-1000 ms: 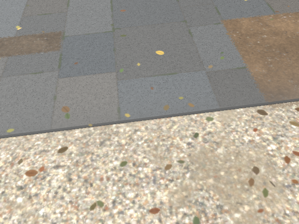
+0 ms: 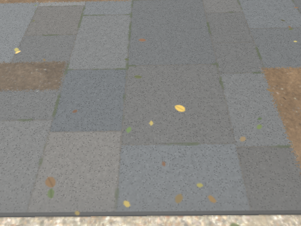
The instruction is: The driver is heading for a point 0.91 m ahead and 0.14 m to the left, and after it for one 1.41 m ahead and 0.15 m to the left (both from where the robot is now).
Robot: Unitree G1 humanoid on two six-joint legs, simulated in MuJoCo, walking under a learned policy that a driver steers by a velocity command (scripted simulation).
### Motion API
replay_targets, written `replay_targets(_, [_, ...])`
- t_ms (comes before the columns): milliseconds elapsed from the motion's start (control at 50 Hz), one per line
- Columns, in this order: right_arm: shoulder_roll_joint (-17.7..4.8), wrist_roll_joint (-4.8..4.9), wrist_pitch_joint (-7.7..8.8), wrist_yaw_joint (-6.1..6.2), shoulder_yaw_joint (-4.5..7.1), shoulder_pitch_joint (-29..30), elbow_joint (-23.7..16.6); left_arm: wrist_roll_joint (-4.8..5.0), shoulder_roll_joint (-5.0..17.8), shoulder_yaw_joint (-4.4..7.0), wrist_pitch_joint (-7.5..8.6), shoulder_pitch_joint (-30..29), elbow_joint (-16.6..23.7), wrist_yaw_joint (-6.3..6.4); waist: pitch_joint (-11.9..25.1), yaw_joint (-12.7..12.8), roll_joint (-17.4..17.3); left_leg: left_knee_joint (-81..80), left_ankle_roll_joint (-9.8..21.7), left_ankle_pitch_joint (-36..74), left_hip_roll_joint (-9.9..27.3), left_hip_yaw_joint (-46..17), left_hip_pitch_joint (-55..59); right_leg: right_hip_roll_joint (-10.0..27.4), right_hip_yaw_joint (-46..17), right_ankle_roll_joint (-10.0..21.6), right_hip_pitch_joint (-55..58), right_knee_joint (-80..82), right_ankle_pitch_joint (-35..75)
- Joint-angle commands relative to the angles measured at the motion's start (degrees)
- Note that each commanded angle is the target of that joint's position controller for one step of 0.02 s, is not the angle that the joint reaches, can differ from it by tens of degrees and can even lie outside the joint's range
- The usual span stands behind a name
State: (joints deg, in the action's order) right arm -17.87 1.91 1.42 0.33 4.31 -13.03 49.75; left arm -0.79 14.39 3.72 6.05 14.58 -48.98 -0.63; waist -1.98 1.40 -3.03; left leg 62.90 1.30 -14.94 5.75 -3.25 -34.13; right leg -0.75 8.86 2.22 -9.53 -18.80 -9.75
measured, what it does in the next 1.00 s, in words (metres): walks ahead: left foot, then right foot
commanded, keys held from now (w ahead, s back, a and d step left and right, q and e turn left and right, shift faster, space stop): w+q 0.34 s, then w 0.18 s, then w+e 0.48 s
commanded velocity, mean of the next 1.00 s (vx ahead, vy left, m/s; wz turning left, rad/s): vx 0.50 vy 0.00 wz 0.14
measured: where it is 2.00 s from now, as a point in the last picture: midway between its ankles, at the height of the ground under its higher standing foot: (132, 149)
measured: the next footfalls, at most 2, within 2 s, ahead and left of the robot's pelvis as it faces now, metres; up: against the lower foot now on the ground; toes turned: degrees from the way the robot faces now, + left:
left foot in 0.30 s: +0.31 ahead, +0.17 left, +0.00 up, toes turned +14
right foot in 0.86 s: +0.68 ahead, +0.06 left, +0.00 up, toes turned +9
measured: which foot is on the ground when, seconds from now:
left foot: up 0.00-0.28, down 0.30-0.88, up 0.90-1.00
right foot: down 0.00-0.30, up 0.32-0.84, down 0.86-1.00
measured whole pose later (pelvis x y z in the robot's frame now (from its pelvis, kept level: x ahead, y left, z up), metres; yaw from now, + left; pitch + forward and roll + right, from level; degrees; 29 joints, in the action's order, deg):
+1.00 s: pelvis +0.58 +0.12 -0.01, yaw +5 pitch +1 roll -1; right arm -15.5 0.1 6.3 -0.2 2.5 -13.8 46.4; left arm 0.6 16.3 3.9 4.1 11.6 -45.4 -2.0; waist -2.4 0.7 -0.4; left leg 67.8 0.7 -21.4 1.1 -2.9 -24.0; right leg -6.2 -0.3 5.6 -19.0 -26.0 -8.3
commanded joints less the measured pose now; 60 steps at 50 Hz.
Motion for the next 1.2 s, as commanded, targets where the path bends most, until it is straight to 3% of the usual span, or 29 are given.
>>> replay_targets(20, [-1.14, -0.44, -0.52, -0.25, 0.49, -0.7, -3.71, -0.23, 7.7, 1.94, 1.07, -3.36, 2.82, 0.72, -0.13, -1.81, 6.8, -4.83, -0.96, 7.27, 3.06, -2.79, -5.03, 16.57, -8.35, 8.36, 1.88, 12.23, 10.14])
replay_targets(100, [-0.01, -0.76, 0.24, -1.84, -0.1, 6.29, -6.02, 0.16, 9.55, 2.55, 0.23, -1.97, 1.84, 1.56, -1.64, 0.49, 5.57, -17.72, -0.62, 16.44, 1.97, 1.43, -3.37, 15.42, -1.16, 7.07, 3.94, 12.67, 11.87])
replay_targets(200, [-0.67, -0.73, 0.11, -3.26, -0.11, 12.86, -9.83, 1.71, 11.65, 3.53, -1.61, 1.42, -0.04, 1.8, -3.45, 1.95, 5.66, -25.04, 1.89, 11.78, 0.29, 5.05, -4.44, 18.21, 2.24, 5.66, 13.19, 8.67, 17.52])
replay_targets(240, [-2.27, -0.71, -0.12, -3.51, 0.74, 10.93, -10.42, 2.36, 13.19, 4.02, -2.41, 0.28, 0.16, 1.92, -1.2, -0.35, 7.19, -25.56, 4.01, 5.98, -2.7, 7.96, 0.67, 18.52, 3.75, 4.44, 15.41, 2.27, 33.94])
replay_targets(280, [-5.93, -0.33, -0.43, -3.15, 3.09, -0.93, -7.88, 3.11, 13.88, 4.11, -3.35, -1.98, 0.72, 1.93, 5.4, -7.72, 7.13, -28.94, 7.22, 5.35, -7.94, 11.06, 16.99, 16.22, 6.16, 2.16, 12.76, -14.93, 46.12])
replay_targets(300, [-10.38, -0.16, -0.86, -2.16, 5.38, -11.06, -4.92, 2.25, 12.31, 3.42, -3.23, -1.21, 1.16, 2.04, 10.61, -11.92, 3.7, -30.88, 9.63, 6.87, -7.71, 6.29, 34.07, 13.84, 6.59, -0.57, 1.86, -30.75, 35.23])
replay_targets(320, [-17.32, 0.34, -0.88, -1.29, 6.57, -10.96, -4.56, -0.57, 3.74, 0.95, -2.23, 2.55, 4.11, 1.68, 12.47, -5.82, -12.67, -35.3, 18.3, 0.98, 6.54, -22.88, 50.54, 3.75, 4.56, -4.55, -23.56, -51.37, -15.18])
replay_targets(340, [-15.47, -0.6, 0.44, -1.9, 5.4, -11.19, -7.39, 1.11, 5.23, 0.45, 0.27, 0.24, 5.54, 1.09, 22.32, -6.87, -8.75, -45.79, 24.49, -10.19, 13.53, -46.17, 56.76, -1.51, -11.1, -4.46, -32.55, -61.07, -26.47])
replay_targets(360, [-10.55, -1.13, 1.49, -2.18, 3.98, -9.86, -6.94, 3.74, 8.96, 1.29, 1.8, -5.44, 6.59, 0.46, 15.97, -8.57, -3.53, -48.17, 20.88, -6.46, 13.07, -39.27, 53.96, 1.83, -13.48, -2.81, -38.24, -61.32, -21.14])
replay_targets(380, [-8.1, -0.92, 2.16, -2.11, 3.3, -7.46, -6.78, 3.69, 8.6, 1.05, 2.59, -6.05, 6.29, 0.48, 11.01, -6.84, -1.3, -47.27, 18.48, -1.65, 10.9, -30.78, 46.81, 4.74, -12.99, -1.35, -37.46, -57.02, -15.86])
replay_targets(400, [-5.63, -0.94, 2.42, -2.03, 2.53, -2.9, -7.45, 2.16, 8.73, 1.29, 2.7, -5.83, 5.13, 0.97, 7.69, -4.37, 1.6, -46.88, 16.34, 5.0, 8.62, -24.21, 38.58, 7.21, -12.9, -1.25, -33.47, -52.05, -11.96])
replay_targets(440, [-3.06, -2.04, 2.66, -1.64, 1.44, 0.95, -8.67, 1.14, 9.44, 1.98, 1.29, -4.1, 3.96, 0.92, 6.09, -1.36, 0.29, -48.95, 15.08, 15.29, 6.31, -17.77, 29.53, 9.3, -13.17, -1.54, -25.93, -47.0, -7.9])
replay_targets(520, [-5.77, -1.54, 3.37, -0.44, 1.91, -2.36, -6.8, 0.47, 6.41, 1.23, -0.7, -7.34, 4.76, 0.96, 2.86, -1.65, 1.5, -52.55, 14.67, 24.12, 4.69, -10.41, 25.82, 9.04, -11.32, -4.07, -27.3, -36.17, -0.16])
replay_targets(600, [-5.37, -1.81, 3.36, 0.2, 1.4, -3.98, -5.42, 1.32, 5.1, 0.55, -0.62, -12.17, 5.22, 0.03, 1.02, -4.0, -0.22, -54.16, 10.55, 22.2, 1.94, -2.69, 26.76, 7.67, -9.6, -3.67, -26.93, -22.12, 15.67])
replay_targets(660, [-5.69, -2.02, 3.64, 0.24, 1.31, -6.33, -3.58, 2.01, 4.5, -0.06, -0.48, -16.58, 6.3, -0.79, -1.29, -6.12, -0.16, -55.93, 9.42, 17.69, 3.26, -0.8, 29.05, 6.36, -8.79, -2.34, -26.41, -15.98, 20.86])
replay_targets(740, [-5.75, -2.18, 2.77, 0.34, 1.39, -8.5, -1.33, 2.35, 4.63, -0.43, -0.14, -20.14, 8.28, -2.37, -3.11, -7.15, 0.74, -52.86, 8.94, 24.57, 6.84, 1.55, 39.64, 4.36, -8.99, 0.15, -31.64, -11.84, 15.09])
replay_targets(800, [-7.01, -2.19, 1.84, 1.02, 1.65, -7.0, -1.58, 2.03, 6.02, 0.09, -0.08, -17.05, 8.49, -3.42, 0.55, -4.45, -1.57, -44.69, 7.23, 48.71, 7.61, 4.16, 44.16, 0.7, -5.52, 2.83, -26.31, -11.71, 7.06])
replay_targets(840, [-8.2, -2.3, 0.89, 1.69, 1.72, -4.94, -2.43, 1.74, 9.88, 2.1, -0.57, -5.72, 6.08, -3.11, 7.7, 1.92, -2.69, -29.01, 5.08, 64.46, 5.79, 6.72, 42.68, -3.48, -2.8, 5.46, -11.43, -10.94, 5.03])
replay_targets(860, [-8.27, -2.43, 0.99, 2.11, 1.44, -4.03, -3.54, 1.49, 12.88, 3.37, -0.92, 3.15, 4.65, -2.45, 12.86, 6.38, -0.16, -14.77, 3.09, 54.67, 4.46, 7.63, 31.28, 0.9, -10.36, 8.52, 5.08, -10.61, 7.88])
replay_targets(880, [-1.7, -3.4, 2.44, 1.14, -0.65, -9.62, -5.6, 1.23, 18.25, 4.72, -1.01, 8.73, 4.53, -1.98, 20.76, 3.76, 13.07, 9.32, -1.72, 15.7, -6.18, 7.11, 5.9, 16.05, -39.16, 19.94, 28.48, -9.69, 3.14])
replay_targets(900, [-2.41, -2.8, 4.61, 0.03, -1.11, -8.39, -5.23, 2.03, 14.28, 3.51, -1.21, 9.47, 3.84, -1.83, 24.88, 4.71, 13.78, 17.69, -1.84, -16.42, -10.89, -1.92, -5.77, 20.11, -55.74, 22.93, 35.62, -0.89, -2.49])
replay_targets(920, [-5.99, -0.39, 6.23, -0.91, -0.21, -2.85, -7.09, 2.02, 11.72, 2.83, -1.4, 6.84, 4.27, -1.37, 16.88, 5.66, 10.84, 18.26, -0.47, -13.08, -6.58, -4.85, -11.57, 18.01, -47.82, 19.32, 30.55, 0.76, -6.27])
replay_targets(940, [-6.09, 0.05, 7.07, -1.02, -0.41, 0.72, -8.19, 1.81, 10.32, 2.42, -1.44, 3.18, 5.44, -1.13, 10.76, 4.33, 5.78, 13.87, 0.21, -8.57, -3.83, -3.88, -11.28, 15.78, -40.82, 17.13, 21.48, 1.91, -4.47])
replay_targets(960, [-5.84, -1.13, 7.22, -0.73, -0.14, 2.13, -8.34, 1.64, 9.04, 1.95, -1.49, -0.12, 6.28, -1.09, 5.83, 1.93, 1.98, 7.86, -0.11, -6.3, -2.12, -2.89, -8.64, 13.63, -36.03, 15.78, 12.01, 3.29, 0.68])
replay_targets(980, [-6.14, -2.17, 6.72, -0.39, 0.35, 1.7, -8.4, 1.09, 7.93, 1.4, -1.43, -1.99, 7.13, -0.89, 3.83, -0.15, 2.21, 4.12, -0.75, -4.87, -0.8, -2.6, -4.55, 11.91, -32.75, 15.29, 5.5, 4.82, 5.76])
replay_targets(1020, [-4.59, -2.72, 5.39, -0.08, 0.27, -0.53, -8.64, 1.04, 8.45, 1.48, -1.6, -3.49, 8.13, -0.44, 3.07, -2.53, 4.81, -1.36, -2.59, -4.38, -0.1, -1.61, -0.39, 10.23, -29.68, 15.65, -1.65, 6.69, 10.45])
replay_targets(1060, [-3.16, -2.89, 4.56, 0.31, -0.22, 1.31, -9.66, 1.24, 10.4, 2.09, -1.57, -2.88, 8.42, 0.21, 2.25, -2.43, 5.81, -8.85, -4.5, 0.06, -0.62, 0.22, 1.17, 8.46, -25.59, 15.16, -6.63, 7.53, 13.66])
replay_targets(1120, [-1.3, -2.85, 4.67, 0.19, -1.06, 8.27, -11.64, 2.0, 11.79, 2.76, -2.08, -0.35, 8.14, 1.0, 1.92, 0.43, 6.58, -23.73, -5.54, 14.5, -3.24, 1.1, 6.18, 4.6, -21.49, 11.69, -10.32, 6.47, 10.02])
replay_targets(1200, [-2.43, -2.2, 5.44, -0.81, -0.85, 12.64, -13.0, 2.13, 10.29, 2.33, -3.03, 4.84, 6.2, 1.39, 2.51, 3.07, 8.1, -32.92, -4.68, 21.98, -5.21, 0.58, 8.15, 6.14, -23.31, 9.3, -4.32, 1.57, 10.37])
